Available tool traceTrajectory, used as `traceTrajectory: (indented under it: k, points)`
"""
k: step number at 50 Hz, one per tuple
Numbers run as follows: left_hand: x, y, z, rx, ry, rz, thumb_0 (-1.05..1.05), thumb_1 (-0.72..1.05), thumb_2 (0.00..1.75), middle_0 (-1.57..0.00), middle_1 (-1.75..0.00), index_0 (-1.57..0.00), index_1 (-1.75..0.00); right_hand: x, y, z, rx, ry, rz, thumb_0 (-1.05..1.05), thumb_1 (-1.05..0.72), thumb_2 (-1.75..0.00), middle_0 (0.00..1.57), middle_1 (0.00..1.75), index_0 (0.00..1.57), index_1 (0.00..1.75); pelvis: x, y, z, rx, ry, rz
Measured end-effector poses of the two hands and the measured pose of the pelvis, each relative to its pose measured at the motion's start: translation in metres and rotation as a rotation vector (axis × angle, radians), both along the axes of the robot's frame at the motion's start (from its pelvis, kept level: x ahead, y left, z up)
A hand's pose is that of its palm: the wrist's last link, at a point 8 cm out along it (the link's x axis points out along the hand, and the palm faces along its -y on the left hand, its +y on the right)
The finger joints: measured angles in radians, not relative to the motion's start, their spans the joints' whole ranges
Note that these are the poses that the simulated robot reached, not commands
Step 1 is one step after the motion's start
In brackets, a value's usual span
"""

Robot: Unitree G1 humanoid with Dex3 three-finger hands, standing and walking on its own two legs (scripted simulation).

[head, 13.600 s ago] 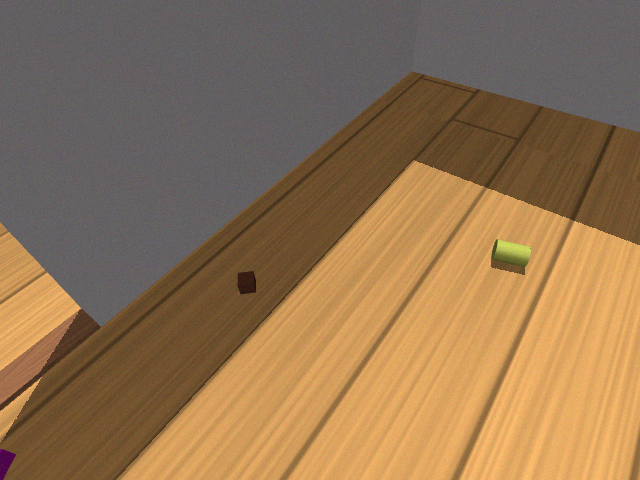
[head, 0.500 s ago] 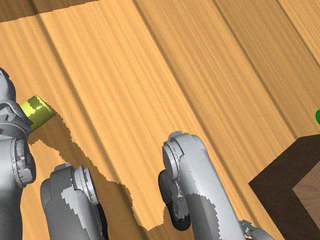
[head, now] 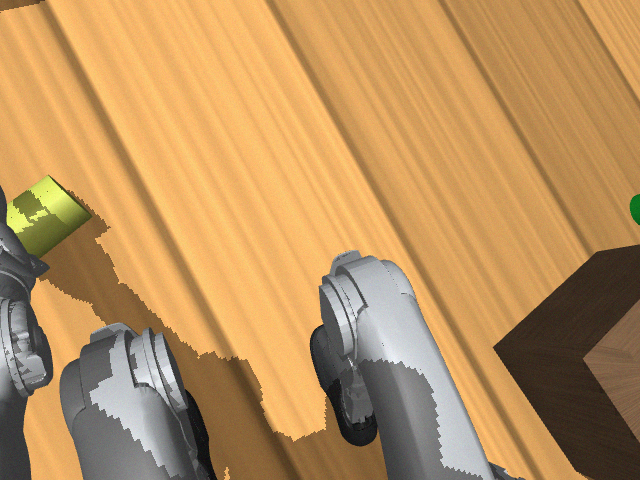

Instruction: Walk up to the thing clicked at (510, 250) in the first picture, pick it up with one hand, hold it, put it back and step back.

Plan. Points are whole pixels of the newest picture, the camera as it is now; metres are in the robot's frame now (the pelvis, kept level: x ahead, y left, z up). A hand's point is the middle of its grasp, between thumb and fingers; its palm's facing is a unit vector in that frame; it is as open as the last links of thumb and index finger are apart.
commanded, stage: rest palm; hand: left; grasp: from above
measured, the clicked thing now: (35, 223) +0.50 +0.28 -0.28
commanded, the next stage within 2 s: close in 1.42 s
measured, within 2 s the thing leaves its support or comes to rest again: neither
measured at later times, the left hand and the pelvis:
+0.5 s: hand (22, 227) +0.48 +0.28 -0.22, palm faces -0.38 -0.24 -0.89, open 14.4 cm; pelvis +0.01 +0.01 -0.01, yaw -2 degrees
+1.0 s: hand (16, 230) +0.48 +0.29 -0.23, palm faces -0.37 -0.27 -0.89, open 14.5 cm; pelvis +0.00 +0.01 -0.01, yaw -5 degrees
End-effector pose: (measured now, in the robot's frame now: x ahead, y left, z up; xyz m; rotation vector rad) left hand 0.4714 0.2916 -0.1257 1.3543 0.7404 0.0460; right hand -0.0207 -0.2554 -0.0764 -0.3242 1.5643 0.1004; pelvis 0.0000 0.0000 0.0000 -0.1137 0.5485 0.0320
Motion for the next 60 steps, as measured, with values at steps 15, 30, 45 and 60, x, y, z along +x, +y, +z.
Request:
traceTrajectory:
  k: [15, 30, 45, 60]
  points:
    - [0.017, 0.005, 0.008, 0.021, 0.009, 0.053, 0.0, -0.58, 1.04, -0.1, -0.93, -0.06, -0.97, 0.064, -0.001, 0.002, -0.01, -0.142, 0.09, 0.0, -0.89, -0.89, 0.19, 0.3, 0.19, 0.3, 0.01, 0.009, 0.005, -0.026, 0.04, 0.004]
    - [0.024, -0.013, -0.041, 0.021, -0.051, 0.003, 0.0, -0.59, 1.03, -0.1, -0.94, -0.06, -0.98, -0.003, 0.011, 0.02, 0.001, 0.039, 0.061, 0.0, -0.89, -0.89, 0.19, 0.3, 0.2, 0.3, 0.006, 0.007, -0.007, -0.048, -0.004, -0.023]
    - [0.023, -0.007, -0.044, 0.007, -0.009, 0.045, 0.0, -0.59, 1.05, -0.11, -0.91, -0.06, -0.95, -0.007, 0.025, 0.023, 0.034, 0.007, 0.056, 0.0, -0.9, -0.9, 0.19, 0.3, 0.2, 0.3, 0.006, 0.013, -0.006, -0.078, -0.02, -0.036]
    - [0.021, -0.003, -0.056, 0.004, -0.029, -0.014, 0.0, -0.54, 1.0, -0.14, -0.92, -0.11, -0.95, 0.002, 0.027, 0.035, 0.004, -0.017, 0.136, 0.0, -0.9, -0.9, 0.19, 0.3, 0.19, 0.3, 0.001, 0.018, -0.008, -0.104, -0.052, -0.034]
